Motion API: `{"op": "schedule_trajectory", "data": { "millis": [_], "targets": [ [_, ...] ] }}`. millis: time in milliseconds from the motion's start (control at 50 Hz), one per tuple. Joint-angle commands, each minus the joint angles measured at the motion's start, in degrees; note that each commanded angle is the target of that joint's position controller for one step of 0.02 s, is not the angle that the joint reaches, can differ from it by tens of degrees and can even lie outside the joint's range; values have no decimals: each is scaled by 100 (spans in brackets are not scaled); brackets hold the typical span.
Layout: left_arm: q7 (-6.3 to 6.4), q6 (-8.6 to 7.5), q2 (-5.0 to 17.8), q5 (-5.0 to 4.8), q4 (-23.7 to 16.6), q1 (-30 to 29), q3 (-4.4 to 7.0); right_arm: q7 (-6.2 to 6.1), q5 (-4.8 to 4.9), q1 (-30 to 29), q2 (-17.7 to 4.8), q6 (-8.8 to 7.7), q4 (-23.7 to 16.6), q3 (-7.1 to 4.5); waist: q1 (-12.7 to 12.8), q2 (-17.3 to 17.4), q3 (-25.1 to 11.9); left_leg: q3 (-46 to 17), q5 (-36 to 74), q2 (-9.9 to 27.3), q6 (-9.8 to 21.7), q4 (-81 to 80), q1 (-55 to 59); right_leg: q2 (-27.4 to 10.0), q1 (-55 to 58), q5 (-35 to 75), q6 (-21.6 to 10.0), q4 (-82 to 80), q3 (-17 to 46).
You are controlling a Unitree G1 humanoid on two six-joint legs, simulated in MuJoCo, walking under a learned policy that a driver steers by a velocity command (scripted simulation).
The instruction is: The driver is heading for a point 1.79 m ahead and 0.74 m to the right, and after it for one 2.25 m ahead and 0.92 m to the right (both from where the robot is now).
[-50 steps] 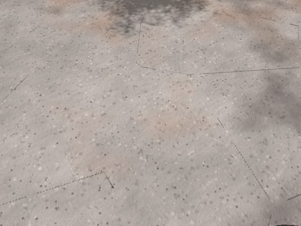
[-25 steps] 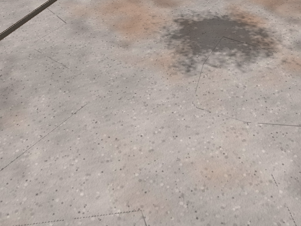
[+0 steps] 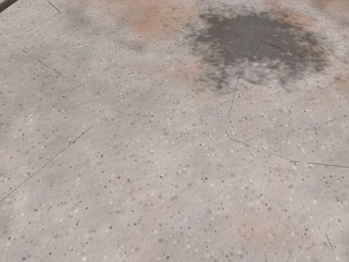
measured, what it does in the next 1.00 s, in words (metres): walks ahead, turning right: right foot, then left foot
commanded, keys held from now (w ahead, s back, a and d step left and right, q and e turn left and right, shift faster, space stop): w+e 0.94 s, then w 0.06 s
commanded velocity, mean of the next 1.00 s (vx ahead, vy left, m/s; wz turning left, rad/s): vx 0.50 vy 0.00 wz -0.53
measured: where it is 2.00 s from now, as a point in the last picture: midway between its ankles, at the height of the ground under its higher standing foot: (279, 157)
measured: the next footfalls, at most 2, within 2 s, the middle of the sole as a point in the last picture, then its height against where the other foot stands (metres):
right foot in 0.38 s outside the picture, level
left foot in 0.86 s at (198, 208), level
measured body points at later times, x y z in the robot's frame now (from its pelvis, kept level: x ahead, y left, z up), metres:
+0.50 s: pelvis +0.27 -0.07 -0.01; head +0.31 -0.09 +0.44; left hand +0.48 +0.16 -0.11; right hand +0.30 -0.37 -0.13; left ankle +0.20 +0.10 -0.64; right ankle +0.32 -0.15 -0.74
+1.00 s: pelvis +0.56 -0.11 +0.00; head +0.59 -0.12 +0.45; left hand +0.80 +0.07 -0.11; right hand +0.54 -0.42 -0.10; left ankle +0.66 -0.04 -0.74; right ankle +0.42 -0.18 -0.65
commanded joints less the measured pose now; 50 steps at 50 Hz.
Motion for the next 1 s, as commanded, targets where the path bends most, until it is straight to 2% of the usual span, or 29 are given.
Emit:
{"op": "schedule_trajectory", "data": {
  "millis": [20,100,180,280,320,340,360,380,400,420,440,460,480,500,520,560,620,680,720,780,820,840,860,880,900,920,940,960,1000],
  "targets": [
    [5,56,260,7,-420,-28,116,-13,-24,210,-539,-177,-30,-206,-141,898,-161,-1313,452,1518,920,-1743,958,-423,-1153,536,35,82,310],
    [-7,143,165,58,-633,-467,114,-60,-56,206,-695,-257,225,-281,-95,584,157,-492,1262,1500,927,-1948,897,-384,-1549,1413,137,-746,443],
    [-179,79,56,83,-910,-1282,26,-136,-5,352,-927,-210,395,-337,-364,407,375,206,1436,1426,786,-2049,984,-272,-1283,2421,31,-2160,-22],
    [-346,86,155,74,-1366,-1965,31,-167,138,730,-1186,-10,657,-427,-526,362,480,542,2286,1696,617,-1560,2067,-110,-1462,1864,-300,-2939,-389],
    [-370,118,340,79,-1455,-1770,129,-201,165,698,-1369,90,659,-469,-312,586,128,702,4251,1686,487,-786,2330,268,-863,1249,-517,-2949,-753],
    [-359,141,511,69,-1390,-1303,231,-222,178,661,-1440,149,644,-482,-28,680,-203,776,5092,1628,418,-15,2327,519,-225,966,-658,-2934,-912],
    [-306,160,777,52,-1196,-446,396,-243,203,573,-1429,188,619,-459,469,627,-655,915,5175,1445,256,1154,1896,778,1022,1156,-860,-3241,-955],
    [-189,233,1231,42,-985,489,597,-272,106,663,-1234,151,536,-365,854,165,-1193,909,3639,1206,-7,2860,557,373,2815,1251,-1155,-3375,-47],
    [-152,195,1838,-14,-1026,284,669,-165,-98,1284,-342,2,228,-76,64,-1385,-1695,398,-1999,-5,-387,4968,-2077,-1141,4681,138,-2274,-3916,3284],
    [-177,104,1343,39,-1222,455,518,-85,99,668,-782,-227,189,-118,516,-646,-2395,-961,-2301,-118,-291,5519,-2647,-1483,4949,-532,-2414,-4801,4580],
    [-192,25,1050,103,-1169,264,429,-44,307,51,-1065,-337,-7,-192,597,-364,-1545,-1020,-1754,146,-153,5383,-3052,-1351,4391,-122,-2078,-4985,3796],
    [-186,-18,936,92,-1191,-75,390,-76,253,-53,-981,-399,-40,-154,326,98,-1006,-997,-1252,397,-83,4872,-2901,-1114,3545,450,-1887,-4966,3129],
    [-171,-23,753,98,-1257,-459,335,-118,96,-49,-985,-404,25,-175,79,262,-665,-979,-999,568,-118,4360,-2548,-896,2763,1133,-1757,-4995,2578],
    [-139,-33,627,182,-1366,-688,284,-122,38,89,-1026,-349,63,-209,-133,116,-580,-1034,-806,684,-154,4123,-2124,-743,2238,1639,-1726,-5102,2259],
    [-122,-34,602,200,-1421,-789,275,-115,9,178,-1019,-278,76,-222,-237,65,-527,-1017,-727,700,-225,3924,-1915,-657,1938,1890,-1737,-5216,2125],
    [-67,-56,679,153,-1380,-745,293,-118,-51,179,-868,-164,86,-188,-297,99,-400,-868,-548,676,-418,3434,-1782,-553,1450,2390,-1758,-5323,1752],
    [41,-35,858,116,-1272,-518,346,-121,-73,-452,-648,-112,-88,-89,-108,27,-158,-766,527,513,-618,2184,-1741,-238,1047,2324,-1549,-5355,1283],
    [90,24,891,85,-1173,-274,359,-54,-11,-1083,-555,-157,-212,-31,167,-154,-99,-702,1556,204,-645,970,-1249,-32,854,1685,-1273,-5249,1172],
    [93,51,913,55,-1082,-70,374,-11,58,-1320,-646,-197,-291,-54,257,-215,-89,-790,1683,109,-611,628,-1091,-143,998,1388,-1211,-5099,1428],
    [116,100,826,40,-1028,15,367,42,86,-1298,-876,-265,-310,-147,165,-353,-128,-975,1185,82,-438,254,-979,-351,1543,1186,-1101,-4586,1961],
    [121,141,776,59,-1055,-108,365,33,97,-824,-988,-320,-193,-233,-128,-525,-224,-872,789,55,-226,48,-382,-330,1617,1387,-963,-4155,2141],
    [109,140,581,82,-1091,-129,297,-4,50,-289,-1130,-348,-71,-319,-397,-474,-550,-878,751,169,-45,-76,483,-60,1463,1619,-787,-3543,1971],
    [88,127,221,162,-1186,-80,160,-55,-45,537,-1423,-363,0,-404,-730,109,-1336,-1764,334,1103,317,-3,1906,298,835,945,-566,-1978,1507],
    [84,76,-80,-13,-1370,700,59,-35,-104,1028,-1884,-278,203,-516,-386,2062,-2004,-4493,-1142,2349,1264,-599,3638,1063,-1199,-1377,-172,-114,745],
    [114,76,532,-81,-1223,671,150,4,37,915,-1358,-251,149,-413,-505,1607,-1666,-5072,-2476,2443,1225,-918,3485,592,-1947,-1274,-85,686,867],
    [116,106,862,-38,-1268,54,248,-24,53,667,-1005,-215,83,-315,-657,1085,-962,-4138,-2234,2195,965,-979,2851,402,-2115,-738,-45,882,763],
    [128,134,842,35,-1324,-260,259,-38,-1,396,-890,-177,60,-262,-585,707,-593,-3346,-1386,1953,814,-1011,2218,210,-1942,-336,-9,804,587],
    [111,121,740,105,-1392,-484,258,-39,-30,286,-762,-158,131,-218,-524,639,-293,-2825,-689,1708,797,-1116,1706,82,-1815,-59,-1,526,591],
    [49,132,472,48,-1405,-429,222,-38,-59,267,-648,-191,249,-172,-343,859,-175,-2142,-43,1415,783,-1368,1200,-67,-1388,157,-24,141,522]
  ]
}}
